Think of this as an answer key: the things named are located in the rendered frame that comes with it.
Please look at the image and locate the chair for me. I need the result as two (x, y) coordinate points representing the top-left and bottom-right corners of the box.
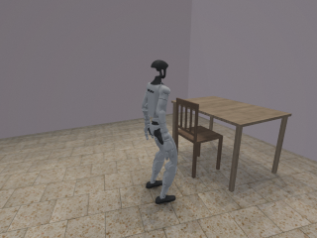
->
(174, 97), (223, 179)

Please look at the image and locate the robot left upper arm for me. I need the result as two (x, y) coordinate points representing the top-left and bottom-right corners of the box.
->
(142, 82), (150, 109)

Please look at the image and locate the robot right hand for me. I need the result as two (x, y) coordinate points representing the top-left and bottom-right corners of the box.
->
(163, 140), (175, 160)

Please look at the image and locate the robot right upper arm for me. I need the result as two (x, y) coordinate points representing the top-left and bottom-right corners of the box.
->
(156, 85), (170, 117)

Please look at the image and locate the robot right forearm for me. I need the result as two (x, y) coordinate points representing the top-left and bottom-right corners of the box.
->
(158, 110), (170, 142)

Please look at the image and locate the robot left hand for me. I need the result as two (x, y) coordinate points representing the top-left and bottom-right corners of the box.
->
(144, 125), (154, 140)

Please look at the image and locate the robot left forearm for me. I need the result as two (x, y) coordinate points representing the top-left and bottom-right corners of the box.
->
(142, 106), (151, 126)

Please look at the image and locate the right robot foot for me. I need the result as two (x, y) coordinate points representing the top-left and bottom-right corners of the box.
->
(155, 194), (176, 204)

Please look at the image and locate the right robot thigh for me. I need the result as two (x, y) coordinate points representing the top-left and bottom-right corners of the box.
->
(157, 130), (178, 171)

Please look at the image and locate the table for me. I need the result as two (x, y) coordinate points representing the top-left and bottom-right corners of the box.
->
(171, 96), (292, 192)

